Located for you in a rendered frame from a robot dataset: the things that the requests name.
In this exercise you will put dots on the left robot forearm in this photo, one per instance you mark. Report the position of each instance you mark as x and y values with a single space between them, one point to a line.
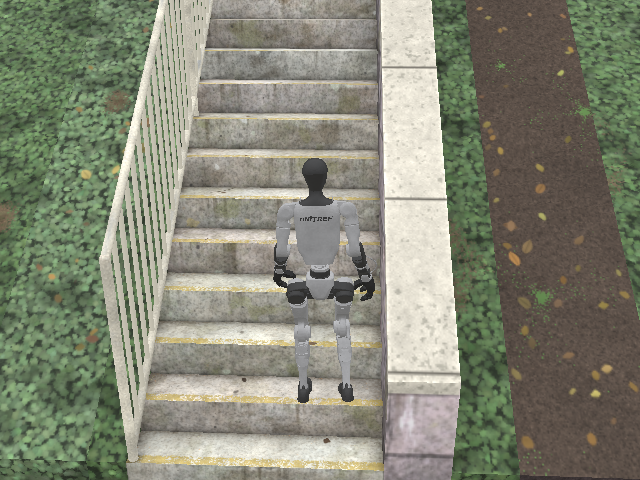
280 263

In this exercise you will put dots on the robot right upper arm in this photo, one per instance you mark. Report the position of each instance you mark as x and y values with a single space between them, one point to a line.
349 211

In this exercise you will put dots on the robot torso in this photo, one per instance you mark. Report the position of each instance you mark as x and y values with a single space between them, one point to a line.
318 238

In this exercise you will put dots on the robot left hand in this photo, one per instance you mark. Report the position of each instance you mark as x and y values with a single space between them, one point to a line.
287 274

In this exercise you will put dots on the robot right hand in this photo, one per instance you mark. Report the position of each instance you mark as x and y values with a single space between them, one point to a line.
369 286

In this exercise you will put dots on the robot left upper arm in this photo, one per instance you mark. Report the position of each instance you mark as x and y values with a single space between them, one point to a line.
285 213

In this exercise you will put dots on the right robot forearm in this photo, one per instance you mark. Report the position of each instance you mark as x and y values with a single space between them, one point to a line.
361 265

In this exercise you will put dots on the right robot foot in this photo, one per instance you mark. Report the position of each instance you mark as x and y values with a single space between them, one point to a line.
346 393

